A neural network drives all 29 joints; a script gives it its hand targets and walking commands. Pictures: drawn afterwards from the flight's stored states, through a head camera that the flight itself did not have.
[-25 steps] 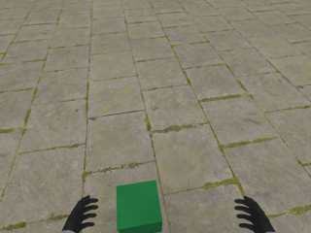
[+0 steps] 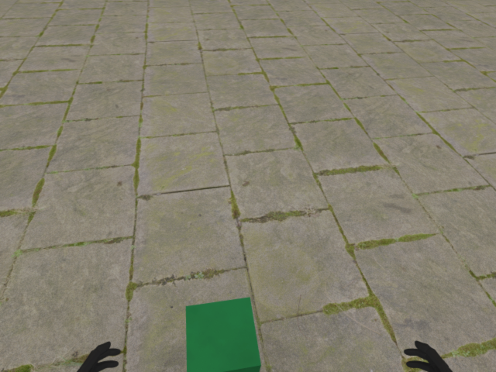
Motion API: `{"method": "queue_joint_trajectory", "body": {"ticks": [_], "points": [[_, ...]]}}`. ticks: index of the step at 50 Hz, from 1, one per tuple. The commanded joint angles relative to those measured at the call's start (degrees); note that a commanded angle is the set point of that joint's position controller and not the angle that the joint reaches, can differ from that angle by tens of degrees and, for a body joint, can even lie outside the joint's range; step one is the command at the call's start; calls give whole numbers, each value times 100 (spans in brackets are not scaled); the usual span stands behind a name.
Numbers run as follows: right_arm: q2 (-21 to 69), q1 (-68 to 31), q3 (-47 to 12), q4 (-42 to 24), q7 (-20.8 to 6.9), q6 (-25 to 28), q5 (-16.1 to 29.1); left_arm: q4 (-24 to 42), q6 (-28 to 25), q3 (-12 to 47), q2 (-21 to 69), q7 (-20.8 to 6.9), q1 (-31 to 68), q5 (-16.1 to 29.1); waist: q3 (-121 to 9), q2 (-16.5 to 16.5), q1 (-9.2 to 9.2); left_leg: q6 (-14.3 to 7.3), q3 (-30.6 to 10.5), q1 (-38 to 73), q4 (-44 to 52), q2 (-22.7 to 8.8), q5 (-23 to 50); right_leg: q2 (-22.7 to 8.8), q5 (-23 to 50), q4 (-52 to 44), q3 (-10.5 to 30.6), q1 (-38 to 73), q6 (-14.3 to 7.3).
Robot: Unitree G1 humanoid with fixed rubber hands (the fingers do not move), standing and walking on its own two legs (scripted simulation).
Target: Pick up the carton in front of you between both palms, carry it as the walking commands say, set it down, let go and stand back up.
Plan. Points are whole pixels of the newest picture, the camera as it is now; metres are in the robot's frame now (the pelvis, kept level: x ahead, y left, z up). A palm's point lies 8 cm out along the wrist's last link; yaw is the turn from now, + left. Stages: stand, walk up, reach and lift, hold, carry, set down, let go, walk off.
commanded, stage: stand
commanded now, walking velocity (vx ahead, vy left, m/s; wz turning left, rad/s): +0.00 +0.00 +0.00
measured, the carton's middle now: (222, 345) +0.35 +0.09 -0.64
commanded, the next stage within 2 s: none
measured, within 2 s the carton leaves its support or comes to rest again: neither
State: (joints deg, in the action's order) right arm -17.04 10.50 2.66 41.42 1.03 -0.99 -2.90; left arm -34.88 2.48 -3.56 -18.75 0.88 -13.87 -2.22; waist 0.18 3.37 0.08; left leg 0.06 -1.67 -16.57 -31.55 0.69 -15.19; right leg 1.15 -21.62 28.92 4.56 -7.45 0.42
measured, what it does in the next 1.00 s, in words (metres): stands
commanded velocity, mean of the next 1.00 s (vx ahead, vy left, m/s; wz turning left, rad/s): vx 0.00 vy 0.00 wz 0.00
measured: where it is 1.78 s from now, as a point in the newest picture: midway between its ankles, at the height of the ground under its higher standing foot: outside the picture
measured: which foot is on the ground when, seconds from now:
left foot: down 0.00-1.00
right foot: down 0.00-1.00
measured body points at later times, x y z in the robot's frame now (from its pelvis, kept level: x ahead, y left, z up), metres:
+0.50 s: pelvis +0.00 +0.01 +0.00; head +0.01 +0.03 +0.45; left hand +0.13 +0.31 -0.11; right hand +0.12 -0.29 -0.09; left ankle +0.02 +0.12 -0.73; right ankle -0.07 -0.13 -0.73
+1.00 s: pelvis -0.01 +0.01 +0.01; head -0.01 +0.03 +0.46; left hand +0.09 +0.32 -0.11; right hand +0.09 -0.30 -0.10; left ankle +0.02 +0.12 -0.73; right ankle -0.07 -0.13 -0.73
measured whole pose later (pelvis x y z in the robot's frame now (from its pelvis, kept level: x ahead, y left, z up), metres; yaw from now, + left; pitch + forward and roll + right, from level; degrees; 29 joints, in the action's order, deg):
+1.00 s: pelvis -0.01 +0.01 +0.01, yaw -1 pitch -2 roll +0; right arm -20.6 7.0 1.1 57.2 0.7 0.3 -1.2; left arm -52.3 -0.2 -0.6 -22.0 1.3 -11.5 -1.5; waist 1.6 2.0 -0.5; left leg -1.0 -0.2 -11.8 -25.1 0.9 -11.3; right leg 0.3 -17.0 21.9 6.0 -3.0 1.4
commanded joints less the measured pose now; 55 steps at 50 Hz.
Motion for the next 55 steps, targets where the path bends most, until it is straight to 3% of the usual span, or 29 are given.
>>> {"method": "queue_joint_trajectory", "body": {"ticks": [1, 16, 55], "points": [[-841, -340, 207, -214, 20, 145, 21, 226, -192, -137, -653, 26, 160, 3, -263, -568, -18, -106, -442, 571, 580, -482, 1023, -279, 1130, -424, 131, -434, 0], [-1116, -364, 171, 440, 53, 163, 81, -532, -273, 8, -917, 107, 103, 31, -278, -344, -38, -157, -427, 989, 545, -536, 1800, -417, 1729, -580, 243, -306, 5], [-1383, -604, 17, 1436, -16, 184, 191, -1614, -331, 122, -1221, 55, 345, 87, 36, -325, -68, -191, -547, 1070, 1064, -633, 1064, -570, 1276, -1146, 420, -233, -119]]}}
